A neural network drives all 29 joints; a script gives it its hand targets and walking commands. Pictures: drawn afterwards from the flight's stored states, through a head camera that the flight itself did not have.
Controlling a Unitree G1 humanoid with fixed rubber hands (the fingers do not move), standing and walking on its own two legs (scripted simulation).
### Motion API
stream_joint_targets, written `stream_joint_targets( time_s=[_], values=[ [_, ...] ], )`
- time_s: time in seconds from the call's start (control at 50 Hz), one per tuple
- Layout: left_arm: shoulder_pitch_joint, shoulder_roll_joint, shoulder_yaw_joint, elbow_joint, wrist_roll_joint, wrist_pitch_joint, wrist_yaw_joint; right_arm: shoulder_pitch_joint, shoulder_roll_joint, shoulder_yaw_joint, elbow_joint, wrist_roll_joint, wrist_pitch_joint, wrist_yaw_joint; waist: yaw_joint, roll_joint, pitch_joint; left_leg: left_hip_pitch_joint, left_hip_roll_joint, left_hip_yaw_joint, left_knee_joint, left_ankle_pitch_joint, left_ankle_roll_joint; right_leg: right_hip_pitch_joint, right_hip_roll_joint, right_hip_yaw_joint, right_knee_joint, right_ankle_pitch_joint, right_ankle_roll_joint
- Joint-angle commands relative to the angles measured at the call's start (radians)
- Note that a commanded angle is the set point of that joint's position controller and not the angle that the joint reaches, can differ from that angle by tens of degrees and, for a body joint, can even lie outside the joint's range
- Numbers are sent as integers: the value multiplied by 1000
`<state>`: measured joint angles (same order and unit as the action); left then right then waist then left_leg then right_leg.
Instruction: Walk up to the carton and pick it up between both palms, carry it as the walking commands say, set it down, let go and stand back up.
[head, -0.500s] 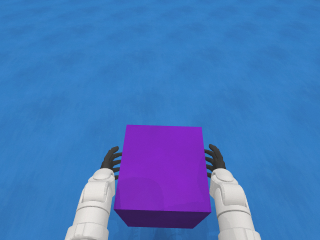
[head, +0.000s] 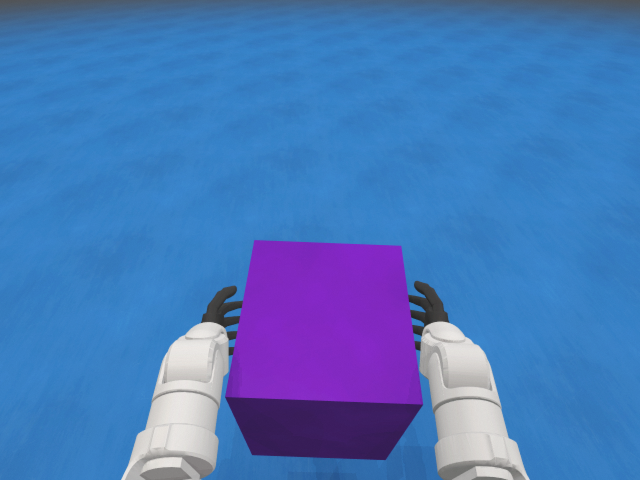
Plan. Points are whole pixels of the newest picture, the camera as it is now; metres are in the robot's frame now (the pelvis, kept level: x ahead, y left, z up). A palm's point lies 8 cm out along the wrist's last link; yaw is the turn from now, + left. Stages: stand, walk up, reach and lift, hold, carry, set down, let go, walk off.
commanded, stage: reach and lift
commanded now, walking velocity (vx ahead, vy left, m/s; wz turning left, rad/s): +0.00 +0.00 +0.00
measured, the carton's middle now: (323, 355) +0.32 -0.01 +0.00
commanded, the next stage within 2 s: hold in 1.18 s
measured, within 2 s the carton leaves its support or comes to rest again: neither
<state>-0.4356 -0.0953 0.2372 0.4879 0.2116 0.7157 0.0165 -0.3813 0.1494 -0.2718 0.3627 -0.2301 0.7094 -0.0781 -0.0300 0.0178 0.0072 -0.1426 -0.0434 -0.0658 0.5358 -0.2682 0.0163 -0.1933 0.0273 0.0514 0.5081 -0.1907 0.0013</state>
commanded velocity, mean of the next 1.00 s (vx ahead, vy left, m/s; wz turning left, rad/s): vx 0.00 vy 0.00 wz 0.00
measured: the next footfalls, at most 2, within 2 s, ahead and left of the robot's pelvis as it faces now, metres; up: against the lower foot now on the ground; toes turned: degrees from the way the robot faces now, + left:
none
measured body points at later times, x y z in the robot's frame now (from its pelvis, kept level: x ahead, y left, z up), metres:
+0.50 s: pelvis +0.02 -0.01 +0.00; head -0.02 -0.01 +0.45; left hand +0.32 +0.15 +0.03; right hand +0.33 -0.14 +0.04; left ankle +0.02 +0.11 -0.73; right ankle +0.06 -0.12 -0.73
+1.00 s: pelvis +0.00 +0.00 +0.00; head -0.04 +0.00 +0.45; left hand +0.31 +0.15 +0.03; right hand +0.31 -0.15 +0.04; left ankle +0.02 +0.11 -0.73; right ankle +0.06 -0.12 -0.73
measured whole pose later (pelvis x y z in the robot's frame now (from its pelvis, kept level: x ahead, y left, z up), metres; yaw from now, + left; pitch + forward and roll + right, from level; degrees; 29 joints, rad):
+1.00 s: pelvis +0.00 +0.00 +0.00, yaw -1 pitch -7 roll +0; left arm -0.30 -0.14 0.22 0.33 0.21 0.74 0.04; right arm -0.30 0.14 -0.21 0.29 -0.21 0.72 -0.06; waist -0.01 0.01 0.03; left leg -0.13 -0.05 -0.05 0.51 -0.26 0.02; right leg -0.18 0.03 0.07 0.49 -0.18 0.00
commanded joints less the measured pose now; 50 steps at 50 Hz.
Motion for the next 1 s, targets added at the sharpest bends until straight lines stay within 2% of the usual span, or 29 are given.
stream_joint_targets(
  time_s=[0.0, 0.04, 0.06, 0.1, 0.12, 0.14, 0.18, 0.2, 0.22, 0.36, 0.42, 0.46, 0.48, 0.5, 0.52, 0.6, 0.64, 0.66, 0.74, 0.76, 0.78, 0.8, 0.82, 0.84, 0.86, 0.92, 0.94, 0.96, 0.98],
  values=[
    [-788, -1039, -493, -164, -258, -92, -247, -662, 1089, 573, 14, 249, -7, 298, 50, -37, -321, -130, -2, -50, -162, -51, 40, 265, 35, 46, -61, 4, -7],
    [-799, -1056, -522, -196, -263, -95, -249, -686, 1089, 596, -24, 263, -21, 300, 38, -11, -371, -134, -6, -40, -159, -4, 32, 283, 40, 31, -43, 50, -4],
    [-819, -1029, -523, -247, -268, -95, -251, -667, 1117, 598, 0, 265, -10, 301, 33, -57, -408, -106, -14, -30, -143, 17, 31, 303, 35, 51, -50, 79, 1],
    [-830, -1045, -531, -246, -275, -98, -255, -680, 1132, 618, -37, 290, -21, 288, 37, -15, -414, -70, -9, -44, -136, 18, 33, 279, 31, 65, -52, 81, 0],
    [-741, -1044, -532, -232, -271, -90, -253, -688, 1126, 647, -94, 314, -23, 281, 70, -4, -407, -85, -16, -27, -136, 61, 30, 299, 28, 59, -55, 141, 6],
    [-822, -1051, -569, -309, -297, -96, -250, -615, 1136, 621, -28, 285, -12, 281, 24, -26, -419, -56, -17, -41, -129, 82, 26, 276, 36, 53, -53, 144, 5],
    [-797, -1037, -568, -279, -283, -76, -252, -574, 1113, 592, 6, 262, -12, 281, 13, 22, -373, -65, -12, -38, -139, 69, 15, 276, 26, 51, -64, 132, -6],
    [-761, -1033, -550, -257, -261, -69, -252, -567, 1094, 586, -9, 252, -7, 279, 7, 2, -369, -61, -17, -39, -147, 71, 20, 270, 29, 52, -67, 142, -1],
    [-706, -1051, -581, -279, -273, -65, -253, -571, 1090, 622, -73, 272, -10, 273, 28, 36, -367, -53, -16, -34, -141, 120, 12, 297, 29, 45, -68, 172, 1],
    [-616, -1005, -603, -350, -294, -78, -249, -521, 1097, 708, -154, 303, -13, 257, 56, -78, -413, -27, -23, -52, -127, 230, 22, 331, 24, 53, -63, 327, 20],
    [-656, -1001, -636, -396, -290, -70, -249, -445, 1083, 672, -119, 279, -11, 255, 25, 8, -399, -6, -20, -50, -151, 214, 12, 308, 18, 66, -76, 298, 3],
    [-609, -1012, -670, -426, -304, -59, -239, -457, 1070, 692, -173, 290, -9, 257, 22, 23, -392, -8, -24, -44, -143, 242, -2, 317, 25, 57, -78, 292, 1],
    [-611, -1017, -662, -394, -310, -57, -242, -439, 1055, 697, -170, 286, -10, 254, 19, -28, -416, 13, -28, -49, -132, 249, 0, 312, 24, 58, -83, 317, 7],
    [-583, -1017, -707, -441, -303, -63, -240, -436, 1045, 719, -208, 297, -23, 256, 17, 31, -433, 33, -27, -48, -135, 317, -17, 324, 29, 60, -78, 344, 1],
    [-566, -1024, -697, -439, -314, -59, -234, -440, 1049, 719, -223, 296, -19, 253, 16, -11, -414, 23, -22, -59, -128, 316, -11, 306, 30, 53, -69, 347, 3],
    [-558, -979, -659, -413, -273, -59, -231, -438, 1022, 687, -172, 269, -16, 267, 31, -21, -369, -19, -23, -52, -152, 191, -1, 307, 27, 47, -92, 217, 4],
    [-566, -1006, -667, -393, -285, -55, -230, -463, 1022, 696, -191, 283, -18, 266, 36, 9, -359, -43, -25, -53, -156, 191, -4, 290, 33, 51, -84, 211, 0],
    [-557, -1010, -683, -402, -297, -56, -230, -422, 1011, 694, -188, 279, -19, 269, 18, 9, -353, -24, -22, -55, -161, 191, -11, 282, 35, 50, -83, 219, -6],
    [-593, -1028, -677, -415, -306, -63, -226, -450, 1017, 693, -181, 280, -12, 278, 22, -26, -362, 17, -8, -69, -150, 167, 0, 226, 41, 45, -88, 148, -15],
    [-555, -1055, -695, -406, -301, -57, -222, -498, 1009, 713, -230, 300, -26, 278, 28, 19, -352, -29, -6, -63, -156, 157, -4, 246, 41, 51, -71, 129, -16],
    [-563, -1058, -690, -401, -305, -56, -224, -484, 976, 695, -226, 289, -21, 284, 13, -13, -346, 8, -13, -64, -145, 191, -8, 208, 44, 49, -82, 140, -16],
    [-572, -1060, -713, -432, -303, -58, -221, -467, 998, 709, -230, 297, -26, 286, 23, 57, -380, 0, -9, -59, -143, 205, -20, 256, 37, 55, -72, 176, -22],
    [-567, -1064, -713, -417, -309, -50, -217, -490, 1010, 719, -223, 311, -24, 285, 27, 63, -399, -5, -13, -47, -142, 203, -19, 254, 34, 57, -67, 167, -22],
    [-531, -1054, -697, -408, -298, -52, -215, -503, 980, 712, -239, 286, -21, 285, 9, -8, -359, -1, -3, -75, -143, 174, -6, 219, 38, 54, -67, 142, -14],
    [-565, -1052, -676, -365, -289, -45, -212, -489, 991, 685, -162, 283, -16, 287, 19, 23, -311, -55, 5, -58, -167, 110, -6, 213, 41, 41, -72, 82, -14],
    [-579, -1038, -633, -311, -256, -50, -211, -524, 953, 655, -144, 256, -21, 295, 37, 28, -290, -95, 12, -70, -183, -4, 5, 217, 39, 49, -64, 25, -25],
    [-605, -1036, -647, -331, -281, -58, -212, -510, 986, 648, -115, 260, -18, 295, 13, -24, -294, -88, 14, -81, -174, 8, 19, 215, 41, 48, -56, 43, -21],
    [-621, -1041, -656, -353, -285, -60, -216, -527, 991, 665, -130, 263, -22, 298, 25, 7, -305, -100, 8, -71, -184, 23, 12, 237, 47, 39, -48, 55, -15],
    [-656, -1021, -643, -362, -284, -67, -218, -538, 1021, 665, -105, 263, -18, 300, 28, -21, -336, -80, 6, -71, -164, -3, 21, 228, 33, 45, -56, 29, -16]
  ],
)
